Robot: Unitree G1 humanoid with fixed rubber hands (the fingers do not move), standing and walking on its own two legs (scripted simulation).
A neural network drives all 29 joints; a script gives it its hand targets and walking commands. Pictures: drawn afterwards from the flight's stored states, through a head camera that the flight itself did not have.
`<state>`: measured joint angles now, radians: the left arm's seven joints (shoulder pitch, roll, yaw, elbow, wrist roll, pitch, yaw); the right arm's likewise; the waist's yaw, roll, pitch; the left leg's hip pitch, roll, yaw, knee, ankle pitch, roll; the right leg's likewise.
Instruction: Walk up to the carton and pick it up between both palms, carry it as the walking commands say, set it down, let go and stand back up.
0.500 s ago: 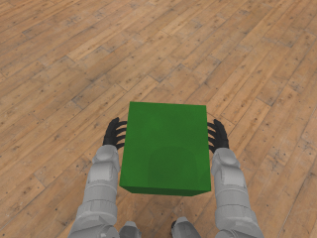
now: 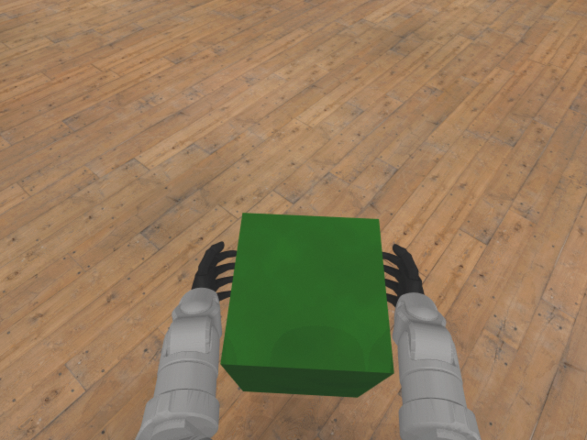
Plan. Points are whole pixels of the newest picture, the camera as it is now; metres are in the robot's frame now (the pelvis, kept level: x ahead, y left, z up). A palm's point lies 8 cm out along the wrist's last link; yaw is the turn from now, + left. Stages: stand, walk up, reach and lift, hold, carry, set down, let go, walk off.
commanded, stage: reach and lift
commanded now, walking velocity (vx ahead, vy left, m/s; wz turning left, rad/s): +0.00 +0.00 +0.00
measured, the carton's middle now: (304, 312) +0.33 -0.03 -0.08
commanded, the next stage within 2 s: hold in 1.76 s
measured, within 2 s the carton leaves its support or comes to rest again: neither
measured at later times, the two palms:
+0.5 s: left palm (193, 282) +0.32 +0.12 +0.05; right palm (422, 285) +0.31 -0.17 +0.06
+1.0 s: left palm (182, 286) +0.31 +0.13 +0.07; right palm (424, 284) +0.30 -0.16 +0.08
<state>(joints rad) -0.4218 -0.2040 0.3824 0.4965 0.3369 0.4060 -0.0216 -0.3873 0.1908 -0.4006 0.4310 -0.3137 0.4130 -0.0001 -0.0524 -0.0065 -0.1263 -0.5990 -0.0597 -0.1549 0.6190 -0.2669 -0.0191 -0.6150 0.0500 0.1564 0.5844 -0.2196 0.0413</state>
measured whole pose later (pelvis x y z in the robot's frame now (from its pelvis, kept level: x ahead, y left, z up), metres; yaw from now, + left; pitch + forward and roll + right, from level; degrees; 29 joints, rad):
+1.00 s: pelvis +0.01 +0.00 +0.02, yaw +0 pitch -7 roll +0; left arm -0.38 -0.19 0.33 0.37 0.33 0.74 -0.04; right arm -0.36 0.18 -0.30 0.33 -0.33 0.75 -0.01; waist -0.02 -0.01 -0.01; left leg -0.05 -0.03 -0.14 0.37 -0.21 -0.01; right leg -0.08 0.03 0.15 0.36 -0.17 0.03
